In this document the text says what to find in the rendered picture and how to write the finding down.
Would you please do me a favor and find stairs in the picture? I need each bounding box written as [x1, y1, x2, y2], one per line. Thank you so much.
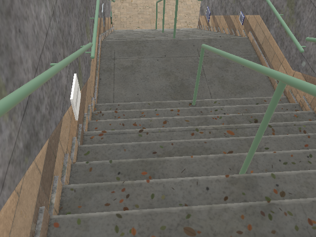
[46, 96, 316, 237]
[103, 28, 242, 40]

